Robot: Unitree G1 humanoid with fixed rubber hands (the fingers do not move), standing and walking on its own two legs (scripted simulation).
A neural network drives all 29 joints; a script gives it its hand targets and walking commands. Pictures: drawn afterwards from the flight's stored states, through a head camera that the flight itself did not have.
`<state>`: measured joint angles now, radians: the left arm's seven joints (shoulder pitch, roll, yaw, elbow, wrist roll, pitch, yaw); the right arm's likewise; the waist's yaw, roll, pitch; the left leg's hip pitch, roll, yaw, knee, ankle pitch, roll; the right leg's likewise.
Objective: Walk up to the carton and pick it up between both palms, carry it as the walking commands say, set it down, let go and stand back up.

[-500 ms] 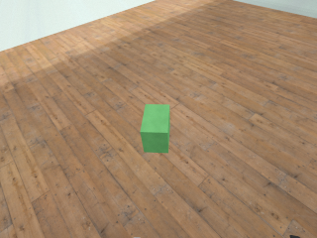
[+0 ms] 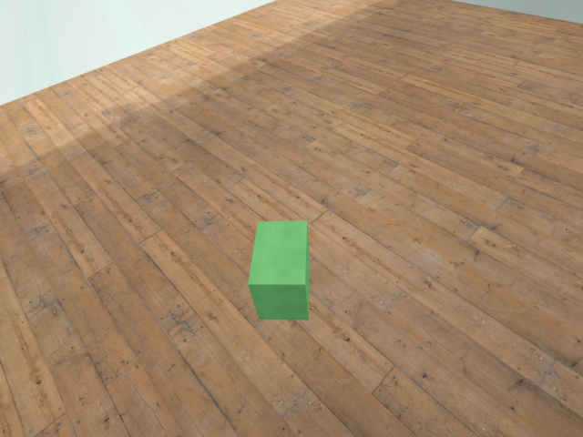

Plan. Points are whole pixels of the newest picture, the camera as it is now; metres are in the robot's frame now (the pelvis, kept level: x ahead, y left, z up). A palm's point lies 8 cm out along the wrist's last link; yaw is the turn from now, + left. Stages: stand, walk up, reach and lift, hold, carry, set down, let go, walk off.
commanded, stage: walk up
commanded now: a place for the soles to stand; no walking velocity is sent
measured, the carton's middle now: (283, 270) +0.82 +0.09 -0.63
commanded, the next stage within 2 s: none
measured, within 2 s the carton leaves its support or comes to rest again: neither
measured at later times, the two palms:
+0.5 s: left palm (87, 377) +0.26 +0.36 -0.08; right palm (536, 385) +0.22 -0.32 -0.10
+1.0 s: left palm (87, 329) +0.36 +0.41 -0.11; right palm (441, 295) +0.37 -0.23 -0.10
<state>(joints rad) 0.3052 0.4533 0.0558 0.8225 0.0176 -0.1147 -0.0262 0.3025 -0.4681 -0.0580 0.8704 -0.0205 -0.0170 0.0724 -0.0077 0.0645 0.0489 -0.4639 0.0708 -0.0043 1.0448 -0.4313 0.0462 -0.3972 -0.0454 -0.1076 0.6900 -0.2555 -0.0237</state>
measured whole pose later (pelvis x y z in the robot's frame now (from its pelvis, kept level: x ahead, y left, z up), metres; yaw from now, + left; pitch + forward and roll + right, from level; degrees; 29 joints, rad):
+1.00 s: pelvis +0.28 +0.09 -0.01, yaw -6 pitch -2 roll +0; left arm 0.24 0.43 0.00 0.97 0.00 -0.04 0.02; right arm 0.07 -0.41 -0.03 0.94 0.00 0.00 0.02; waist 0.02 0.00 0.08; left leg -0.43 0.07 0.07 0.77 -0.30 -0.02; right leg -0.37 -0.05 0.03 0.80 -0.40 0.05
